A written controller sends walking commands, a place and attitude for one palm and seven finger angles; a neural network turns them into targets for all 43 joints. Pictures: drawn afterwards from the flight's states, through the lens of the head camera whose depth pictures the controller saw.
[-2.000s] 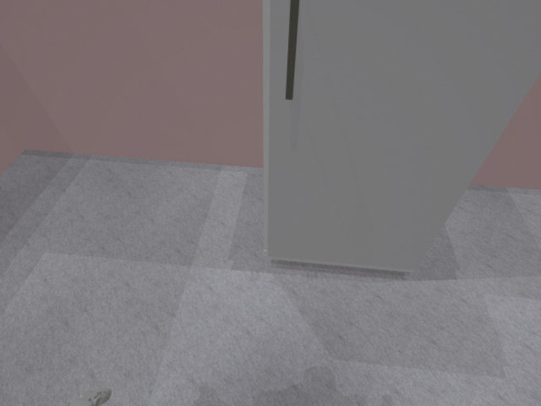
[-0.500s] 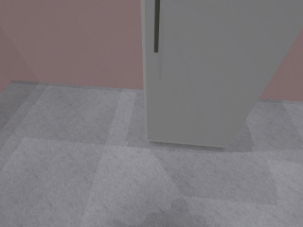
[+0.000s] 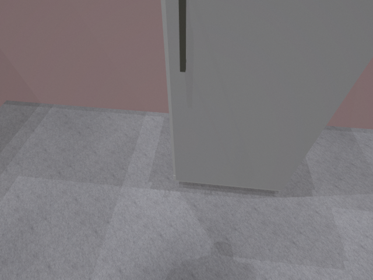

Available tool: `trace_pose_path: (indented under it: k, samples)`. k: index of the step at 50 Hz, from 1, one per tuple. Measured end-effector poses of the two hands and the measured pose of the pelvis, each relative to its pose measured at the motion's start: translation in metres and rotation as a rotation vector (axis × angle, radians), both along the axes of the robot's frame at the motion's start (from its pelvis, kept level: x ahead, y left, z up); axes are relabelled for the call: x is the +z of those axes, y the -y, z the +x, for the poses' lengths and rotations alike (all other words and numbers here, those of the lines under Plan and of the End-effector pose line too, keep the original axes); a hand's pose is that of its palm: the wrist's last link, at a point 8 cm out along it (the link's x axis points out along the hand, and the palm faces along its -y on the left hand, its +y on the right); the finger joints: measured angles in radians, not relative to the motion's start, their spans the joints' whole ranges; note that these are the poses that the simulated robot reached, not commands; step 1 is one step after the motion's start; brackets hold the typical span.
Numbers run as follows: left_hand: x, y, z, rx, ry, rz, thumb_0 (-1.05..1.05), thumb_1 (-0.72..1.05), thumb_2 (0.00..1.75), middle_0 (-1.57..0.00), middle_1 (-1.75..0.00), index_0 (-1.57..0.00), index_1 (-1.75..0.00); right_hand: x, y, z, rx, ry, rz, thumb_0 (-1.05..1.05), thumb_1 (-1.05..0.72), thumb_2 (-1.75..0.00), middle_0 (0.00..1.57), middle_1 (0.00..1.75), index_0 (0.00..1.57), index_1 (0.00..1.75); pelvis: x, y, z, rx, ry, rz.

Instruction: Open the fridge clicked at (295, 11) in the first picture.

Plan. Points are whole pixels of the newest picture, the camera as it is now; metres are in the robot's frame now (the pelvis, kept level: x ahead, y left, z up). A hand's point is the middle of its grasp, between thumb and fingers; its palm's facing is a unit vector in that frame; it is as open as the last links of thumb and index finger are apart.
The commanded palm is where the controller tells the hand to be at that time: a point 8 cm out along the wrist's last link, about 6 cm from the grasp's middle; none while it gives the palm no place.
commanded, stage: take the last steps up to it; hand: left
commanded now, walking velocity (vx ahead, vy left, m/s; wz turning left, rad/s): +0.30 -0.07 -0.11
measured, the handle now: (183, 27) +0.70 +0.08 +0.21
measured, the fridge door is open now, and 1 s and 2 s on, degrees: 0 0 0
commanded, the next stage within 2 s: come to a stop and stand still in 0.44 s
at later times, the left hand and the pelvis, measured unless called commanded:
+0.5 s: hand (118, 257) +0.20 +0.20 -0.17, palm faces -0.01 -0.99 -0.16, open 7.4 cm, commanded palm none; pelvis +0.16 +0.03 +0.01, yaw -6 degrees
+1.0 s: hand (139, 221) +0.29 +0.17 -0.17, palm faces -0.02 -0.97 -0.22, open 7.3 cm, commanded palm none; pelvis +0.20 +0.00 +0.00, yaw -3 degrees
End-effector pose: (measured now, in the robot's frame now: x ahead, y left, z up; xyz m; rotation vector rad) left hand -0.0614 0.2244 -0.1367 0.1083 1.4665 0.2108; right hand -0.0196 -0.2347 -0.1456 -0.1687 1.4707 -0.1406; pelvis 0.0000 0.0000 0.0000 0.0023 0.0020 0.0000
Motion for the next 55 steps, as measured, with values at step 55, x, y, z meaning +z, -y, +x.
trace_pose_path:
  k: [55]
  samples:
    - [-0.021,-0.024,0.321,-0.117,0.207,0.002,0.0,0.91,0.9,-0.2,-0.3,-0.2,-0.3,0.009,-0.009,0.235,-0.092,0.203,-0.081,0.0,-0.91,-0.9,0.2,0.3,0.2,0.29,-0.01,-0.021,0.182,-0.061,0.029,-0.006]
